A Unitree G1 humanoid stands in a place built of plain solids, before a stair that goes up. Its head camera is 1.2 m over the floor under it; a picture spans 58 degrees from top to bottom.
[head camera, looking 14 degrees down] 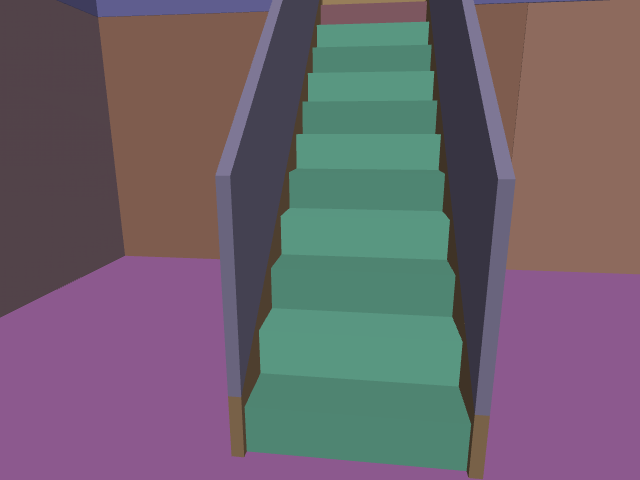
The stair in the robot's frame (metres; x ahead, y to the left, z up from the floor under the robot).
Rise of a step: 0.20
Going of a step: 0.24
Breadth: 0.83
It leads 7 degrees to the right of straight ahead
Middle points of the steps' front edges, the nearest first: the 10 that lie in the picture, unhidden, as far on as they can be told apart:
1.38 -0.12 0.20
1.61 -0.15 0.40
1.85 -0.18 0.59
2.08 -0.21 0.79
2.32 -0.24 0.99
2.55 -0.27 1.19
2.79 -0.30 1.39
3.02 -0.33 1.58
3.26 -0.36 1.78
3.49 -0.39 1.98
